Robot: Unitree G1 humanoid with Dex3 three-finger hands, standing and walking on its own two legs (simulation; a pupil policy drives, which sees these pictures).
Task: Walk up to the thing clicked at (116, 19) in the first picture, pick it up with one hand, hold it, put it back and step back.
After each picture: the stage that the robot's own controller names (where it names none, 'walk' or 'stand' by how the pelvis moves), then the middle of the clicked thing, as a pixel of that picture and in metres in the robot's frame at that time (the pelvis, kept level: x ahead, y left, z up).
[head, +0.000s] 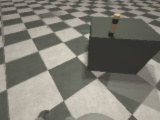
stand; (113, 26) +1.06 -0.21 +0.09
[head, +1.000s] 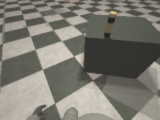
rise first; (109, 25) +0.95 -0.12 +0.12
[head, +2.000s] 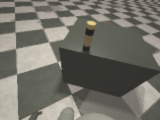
rise first; (88, 37) +0.66 +0.08 +0.13
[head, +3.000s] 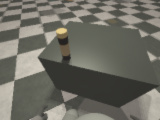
stand; (64, 46) +0.51 +0.23 +0.12
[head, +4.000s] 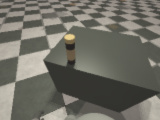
stand; (70, 51) +0.51 +0.19 +0.10
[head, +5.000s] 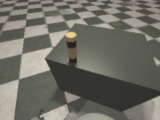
stand; (72, 49) +0.51 +0.18 +0.10
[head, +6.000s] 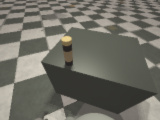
stand; (68, 52) +0.50 +0.21 +0.09
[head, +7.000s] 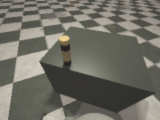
stand; (66, 52) +0.50 +0.22 +0.09
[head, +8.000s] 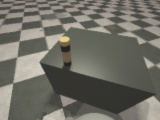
stand; (66, 53) +0.49 +0.22 +0.09
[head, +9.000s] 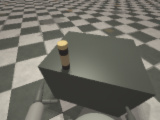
rise first; (64, 56) +0.46 +0.24 +0.09
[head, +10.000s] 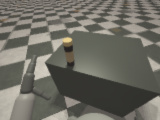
go down; (69, 53) +0.50 +0.23 +0.09
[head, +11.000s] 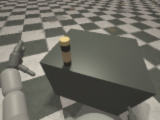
go down; (66, 53) +0.50 +0.22 +0.10
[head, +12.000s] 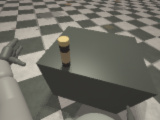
go down; (65, 53) +0.47 +0.21 +0.10
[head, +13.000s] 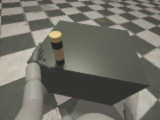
close in; (58, 50) +0.47 +0.23 +0.11
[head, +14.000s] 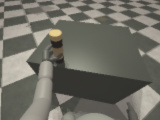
close; (57, 48) +0.48 +0.23 +0.13
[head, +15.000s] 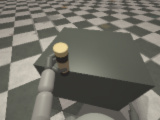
lift; (63, 62) +0.36 +0.18 +0.15
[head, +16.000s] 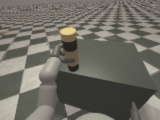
lift; (71, 53) +0.32 +0.13 +0.28
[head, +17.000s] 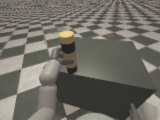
hold; (69, 55) +0.34 +0.14 +0.26
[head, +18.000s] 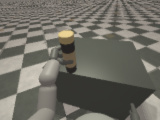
hold; (69, 54) +0.33 +0.14 +0.26
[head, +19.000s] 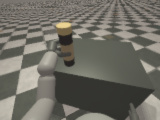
crouch; (67, 47) +0.36 +0.15 +0.29
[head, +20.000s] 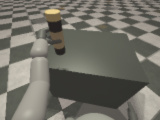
crouch; (57, 35) +0.46 +0.21 +0.28
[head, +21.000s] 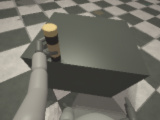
lower; (53, 45) +0.47 +0.23 +0.14
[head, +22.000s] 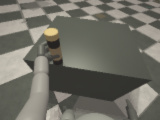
lower; (55, 49) +0.45 +0.23 +0.14
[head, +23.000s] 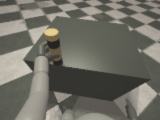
lower; (55, 49) +0.45 +0.23 +0.14
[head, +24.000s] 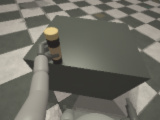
lower; (55, 48) +0.46 +0.23 +0.14
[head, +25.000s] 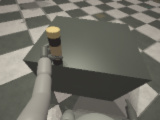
open; (55, 48) +0.46 +0.22 +0.14
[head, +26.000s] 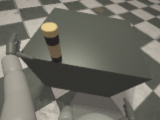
sink last; (54, 46) +0.45 +0.22 +0.14
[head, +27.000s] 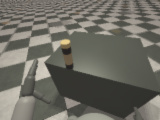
sink last; (67, 55) +0.47 +0.23 +0.11
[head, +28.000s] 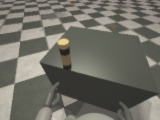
stand; (65, 56) +0.44 +0.22 +0.10
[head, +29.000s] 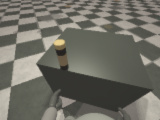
stand; (62, 56) +0.44 +0.24 +0.10
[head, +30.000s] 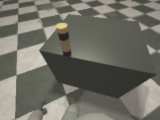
walk; (65, 41) +0.53 +0.22 +0.12
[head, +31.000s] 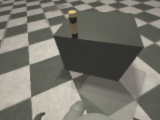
walk; (73, 25) +0.81 +0.24 +0.11
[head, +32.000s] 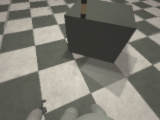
walk; (83, 6) +1.18 +0.18 +0.11
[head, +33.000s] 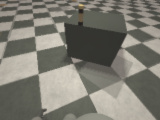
stand; (80, 15) +1.25 +0.23 +0.10
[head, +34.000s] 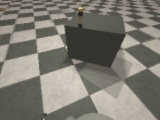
stand; (80, 18) +1.26 +0.22 +0.09
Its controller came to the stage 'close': yes
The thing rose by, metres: 0.20
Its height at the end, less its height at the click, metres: +0.00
